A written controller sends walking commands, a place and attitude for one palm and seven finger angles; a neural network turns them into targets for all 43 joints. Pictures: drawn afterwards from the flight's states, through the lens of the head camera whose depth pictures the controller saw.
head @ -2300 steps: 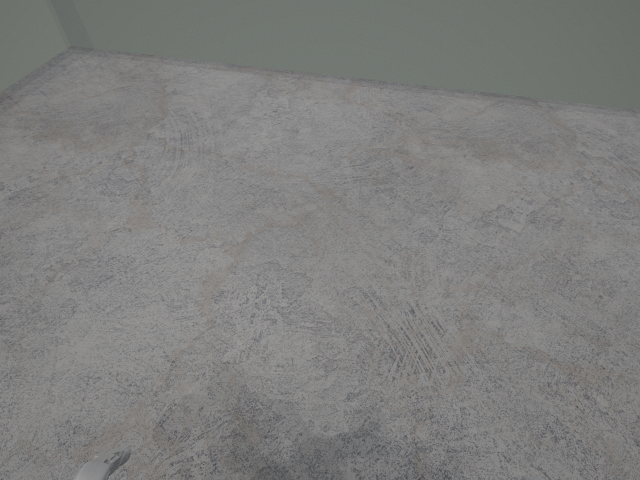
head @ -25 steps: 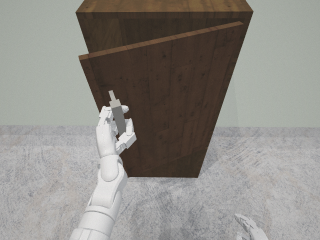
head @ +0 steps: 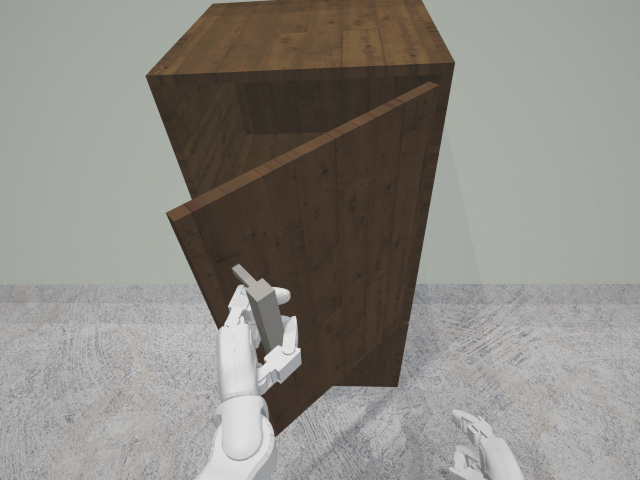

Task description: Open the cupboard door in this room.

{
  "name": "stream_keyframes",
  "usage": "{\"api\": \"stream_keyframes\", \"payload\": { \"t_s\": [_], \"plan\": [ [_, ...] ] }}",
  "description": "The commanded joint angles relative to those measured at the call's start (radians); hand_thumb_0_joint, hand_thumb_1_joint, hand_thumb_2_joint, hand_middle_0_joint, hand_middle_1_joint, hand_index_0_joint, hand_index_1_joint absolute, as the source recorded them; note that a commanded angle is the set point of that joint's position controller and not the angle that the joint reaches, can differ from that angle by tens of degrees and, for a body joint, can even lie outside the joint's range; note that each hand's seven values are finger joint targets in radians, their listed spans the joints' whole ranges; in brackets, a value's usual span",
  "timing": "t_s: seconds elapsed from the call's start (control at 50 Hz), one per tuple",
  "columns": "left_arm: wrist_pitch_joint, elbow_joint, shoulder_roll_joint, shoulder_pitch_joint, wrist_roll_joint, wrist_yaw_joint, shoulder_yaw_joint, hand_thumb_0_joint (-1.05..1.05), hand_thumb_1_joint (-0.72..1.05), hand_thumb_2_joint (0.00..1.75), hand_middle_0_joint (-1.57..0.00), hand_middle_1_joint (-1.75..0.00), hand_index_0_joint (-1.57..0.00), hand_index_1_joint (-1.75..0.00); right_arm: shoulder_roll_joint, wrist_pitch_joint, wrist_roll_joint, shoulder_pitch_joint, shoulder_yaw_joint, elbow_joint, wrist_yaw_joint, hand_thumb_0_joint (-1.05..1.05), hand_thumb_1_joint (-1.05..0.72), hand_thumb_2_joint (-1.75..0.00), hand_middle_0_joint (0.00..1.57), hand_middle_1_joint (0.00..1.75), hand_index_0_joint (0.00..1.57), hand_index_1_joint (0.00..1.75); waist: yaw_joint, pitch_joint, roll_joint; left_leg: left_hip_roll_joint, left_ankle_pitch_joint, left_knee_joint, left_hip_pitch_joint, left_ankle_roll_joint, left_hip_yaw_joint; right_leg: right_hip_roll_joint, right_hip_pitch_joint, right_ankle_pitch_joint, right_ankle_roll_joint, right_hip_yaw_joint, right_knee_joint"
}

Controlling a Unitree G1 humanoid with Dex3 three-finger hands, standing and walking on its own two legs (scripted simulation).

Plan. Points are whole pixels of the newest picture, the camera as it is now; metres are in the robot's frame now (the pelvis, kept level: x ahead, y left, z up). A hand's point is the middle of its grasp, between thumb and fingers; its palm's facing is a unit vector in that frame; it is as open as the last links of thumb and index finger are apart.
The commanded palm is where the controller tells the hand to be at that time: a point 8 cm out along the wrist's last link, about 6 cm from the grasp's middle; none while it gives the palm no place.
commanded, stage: open thumb and fingers to let go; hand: left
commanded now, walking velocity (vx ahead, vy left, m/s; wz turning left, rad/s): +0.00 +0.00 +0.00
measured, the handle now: (260, 317) +0.30 +0.08 +0.08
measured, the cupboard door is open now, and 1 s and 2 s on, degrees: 44 36 42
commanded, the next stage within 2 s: slide the hand sideways off the handle in 0.84 s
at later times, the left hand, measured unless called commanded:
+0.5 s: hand (272, 343) +0.27 +0.06 +0.08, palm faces +0.34 -0.94 -0.02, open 11.9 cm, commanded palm +0.22 +0.11 +0.08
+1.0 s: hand (267, 341) +0.27 +0.07 +0.08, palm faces +0.19 -0.98 -0.03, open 16.0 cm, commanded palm +0.23 +0.10 +0.08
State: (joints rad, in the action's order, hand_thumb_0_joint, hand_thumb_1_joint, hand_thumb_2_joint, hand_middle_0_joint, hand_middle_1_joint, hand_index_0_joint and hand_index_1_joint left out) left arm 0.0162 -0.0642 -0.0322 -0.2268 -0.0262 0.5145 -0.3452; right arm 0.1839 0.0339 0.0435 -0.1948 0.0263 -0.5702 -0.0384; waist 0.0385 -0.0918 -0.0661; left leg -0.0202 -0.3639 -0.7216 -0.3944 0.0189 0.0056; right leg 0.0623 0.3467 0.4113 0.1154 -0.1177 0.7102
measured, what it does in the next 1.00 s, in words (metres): stands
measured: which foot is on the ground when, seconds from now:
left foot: down 0.00-1.00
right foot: down 0.00-1.00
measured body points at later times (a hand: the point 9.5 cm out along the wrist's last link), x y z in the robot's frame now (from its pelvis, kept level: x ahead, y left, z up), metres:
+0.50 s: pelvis +0.00 -0.01 -0.01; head +0.00 -0.05 +0.44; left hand +0.24 +0.11 +0.08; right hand +0.17 -0.23 -0.11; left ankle +0.01 +0.15 -0.71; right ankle -0.02 -0.04 -0.71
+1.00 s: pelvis -0.02 +0.03 -0.01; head -0.02 +0.01 +0.44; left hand +0.25 +0.12 +0.08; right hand +0.15 -0.18 -0.10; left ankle +0.01 +0.15 -0.71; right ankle -0.02 -0.04 -0.71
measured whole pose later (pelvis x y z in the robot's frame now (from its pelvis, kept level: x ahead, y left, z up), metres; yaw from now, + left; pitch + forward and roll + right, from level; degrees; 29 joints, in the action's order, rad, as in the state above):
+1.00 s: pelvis -0.02 +0.03 -0.01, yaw -2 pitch +4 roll +0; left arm 0.08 0.02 -0.07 -0.10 -0.07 0.52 -0.30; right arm 0.18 0.00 0.04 -0.18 0.02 -0.56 -0.02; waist 0.01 -0.08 -0.05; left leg 0.04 -0.38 -0.81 -0.49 0.00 0.05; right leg 0.04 0.46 0.41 0.07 -0.07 0.80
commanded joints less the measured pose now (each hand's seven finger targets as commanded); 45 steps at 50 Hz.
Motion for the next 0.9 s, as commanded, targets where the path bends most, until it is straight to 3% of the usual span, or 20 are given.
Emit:
{"api": "stream_keyframes", "payload": {
  "t_s": [0.0,0.06,0.08,0.16,0.2,0.26,0.3,0.4,0.44,0.5,0.56,0.64,0.7,0.74,0.8,0.86,0.88],
  "plan": [
    [0.063,-0.207,-0.124,0.284,-0.014,0.067,0.107,0.00,0.90,0.90,-0.40,-1.35,-0.40,-1.35,0.067,-0.064,0.000,0.189,-0.020,0.148,0.023,0.00,-0.90,-0.90,0.20,0.30,0.20,0.30,-0.029,-0.038,0.189,0.059,0.117,-0.010,0.007,-0.033,0.027,-0.142,0.007,-0.275,-0.127,0.244,-0.261],
    [0.076,-0.159,-0.133,0.234,-0.007,0.069,0.132,0.00,0.69,0.81,-0.38,-1.33,-0.38,-1.33,0.058,-0.066,0.005,0.194,-0.022,0.137,0.028,0.00,-0.90,-0.90,0.20,0.30,0.20,0.30,-0.054,-0.074,0.187,0.069,0.104,-0.018,-0.029,-0.026,0.041,-0.157,-0.023,-0.274,-0.130,0.277,-0.256],
    [0.082,-0.176,-0.135,0.242,-0.018,0.070,0.127,0.00,0.62,0.78,-0.38,-1.32,-0.38,-1.32,0.060,-0.065,0.005,0.189,-0.029,0.136,0.026,0.00,-0.90,-0.90,0.20,0.30,0.20,0.30,-0.061,-0.113,0.156,0.069,0.125,-0.017,-0.020,-0.027,0.043,-0.155,-0.039,-0.305,-0.124,0.270,-0.233],
    [0.111,-0.229,-0.152,0.155,-0.041,0.046,0.093,0.00,0.34,0.66,-0.36,-1.29,-0.36,-1.29,0.063,-0.068,0.005,0.149,-0.037,0.154,0.026,0.00,-0.90,-0.90,0.20,0.30,0.20,0.30,-0.054,-0.212,0.152,0.064,0.192,-0.018,-0.017,-0.030,0.045,-0.150,-0.096,-0.547,-0.137,0.245,-0.148],
    [0.118,-0.234,-0.143,0.115,-0.032,0.025,0.094,0.00,0.20,0.60,-0.35,-1.27,-0.35,-1.27,0.070,-0.065,0.002,0.138,-0.040,0.159,0.030,0.00,-0.90,-0.90,0.20,0.30,0.20,0.30,-0.047,-0.218,0.183,0.061,0.200,-0.021,-0.031,-0.031,0.044,-0.156,-0.123,-0.655,-0.151,0.250,-0.133],
    [0.134,-0.242,-0.128,0.152,-0.022,0.007,0.093,0.00,-0.01,0.51,-0.33,-1.25,-0.33,-1.25,0.078,-0.062,0.000,0.132,-0.041,0.157,0.037,0.00,-0.90,-0.90,0.20,0.30,0.20,0.30,-0.023,-0.177,0.214,0.063,0.171,-0.030,-0.051,-0.032,0.048,-0.165,-0.108,-0.641,-0.162,0.271,-0.149],
    [0.141,-0.232,-0.122,0.154,-0.019,0.000,0.094,0.00,-0.15,0.45,-0.32,-1.24,-0.32,-1.24,0.081,-0.065,0.000,0.138,-0.040,0.158,0.040,0.00,-0.90,-0.90,0.20,0.30,0.20,0.30,-0.021,-0.137,0.218,0.062,0.148,-0.030,-0.060,-0.035,0.053,-0.165,-0.074,-0.571,-0.159,0.270,-0.160],
    [0.158,-0.236,-0.114,0.149,-0.030,-0.001,0.096,0.00,-0.50,0.30,-0.30,-1.20,-0.30,-1.20,0.079,-0.065,0.000,0.140,-0.042,0.166,0.043,0.00,-0.90,-0.90,0.20,0.30,0.20,0.30,-0.034,-0.151,0.162,0.062,0.146,-0.035,-0.046,-0.038,0.053,-0.159,-0.040,-0.470,-0.145,0.265,-0.156],
    [0.161,-0.247,-0.123,0.144,-0.033,0.000,0.090,0.00,-0.50,0.30,-0.30,-1.20,-0.30,-1.20,0.078,-0.065,-0.001,0.133,-0.043,0.170,0.043,0.00,-0.90,-0.90,0.20,0.30,0.20,0.30,-0.037,-0.180,0.165,0.063,0.161,-0.036,-0.043,-0.037,0.053,-0.158,-0.058,-0.500,-0.144,0.263,-0.145],
    [0.155,-0.234,-0.114,0.106,-0.024,0.000,0.105,0.00,-0.50,0.30,-0.27,-1.05,-0.27,-1.05,0.078,-0.064,-0.005,0.127,-0.043,0.175,0.046,0.00,-0.90,-0.90,0.20,0.30,0.20,0.30,-0.043,-0.184,0.189,0.064,0.168,-0.033,-0.053,-0.035,0.049,-0.157,-0.084,-0.561,-0.148,0.253,-0.135],
    [0.155,-0.239,-0.122,0.138,-0.020,0.007,0.097,0.00,-0.50,0.30,-0.25,-0.90,-0.25,-0.90,0.078,-0.067,-0.004,0.132,-0.041,0.179,0.048,0.00,-0.90,-0.90,0.20,0.30,0.20,0.30,-0.038,-0.161,0.207,0.065,0.146,-0.033,-0.053,-0.037,0.047,-0.154,-0.061,-0.482,-0.148,0.253,-0.154],
    [0.156,-0.210,-0.138,0.209,-0.038,0.022,0.073,0.00,-0.50,0.30,-0.22,-0.70,-0.22,-0.70,0.078,-0.075,-0.001,0.144,-0.039,0.171,0.049,0.00,-0.90,-0.90,0.20,0.30,0.20,0.30,-0.023,-0.115,0.184,0.063,0.113,-0.041,-0.041,-0.041,0.049,-0.147,0.020,-0.308,-0.135,0.246,-0.179],
    [0.149,-0.188,-0.157,0.263,-0.051,0.037,0.054,0.00,-0.50,0.30,-0.19,-0.55,-0.19,-0.55,0.079,-0.082,0.000,0.144,-0.042,0.168,0.048,0.00,-0.90,-0.90,0.20,0.30,0.20,0.30,-0.018,-0.118,0.164,0.060,0.106,-0.045,-0.028,-0.042,0.049,-0.138,0.055,-0.227,-0.125,0.225,-0.176],
    [0.145,-0.183,-0.171,0.292,-0.056,0.050,0.042,0.00,-0.50,0.30,-0.18,-0.45,-0.18,-0.45,0.076,-0.088,0.001,0.143,-0.042,0.165,0.047,0.00,-0.90,-0.90,0.20,0.30,0.20,0.30,-0.017,-0.141,0.138,0.060,0.104,-0.047,-0.019,-0.041,0.045,-0.133,0.065,-0.213,-0.121,0.212,-0.166],
    [0.130,-0.149,-0.195,0.285,-0.057,0.060,0.031,0.00,-0.50,0.30,-0.15,-0.30,-0.15,-0.30,0.074,-0.090,-0.003,0.143,-0.041,0.165,0.043,0.00,-0.90,-0.90,0.20,0.30,0.20,0.30,-0.024,-0.154,0.148,0.057,0.115,-0.036,-0.007,-0.042,0.042,-0.113,0.072,-0.205,-0.111,0.171,-0.143],
    [0.113,-0.143,-0.208,0.295,-0.049,0.073,0.029,0.00,-0.50,0.30,-0.15,-0.30,-0.15,-0.30,0.072,-0.091,-0.003,0.149,-0.040,0.169,0.039,0.00,-0.90,-0.90,0.20,0.30,0.20,0.30,-0.033,-0.168,0.149,0.054,0.118,-0.029,-0.003,-0.039,0.036,-0.099,0.073,-0.191,-0.105,0.146,-0.130],
    [0.104,-0.130,-0.217,0.303,-0.053,0.078,0.022,0.00,-0.50,0.30,-0.15,-0.30,-0.15,-0.30,0.074,-0.089,-0.006,0.148,-0.040,0.164,0.036,0.00,-0.90,-0.90,0.20,0.30,0.20,0.30,-0.037,-0.160,0.110,0.051,0.128,-0.020,0.008,-0.039,0.036,-0.086,0.083,-0.176,-0.092,0.122,-0.114]
  ]
}}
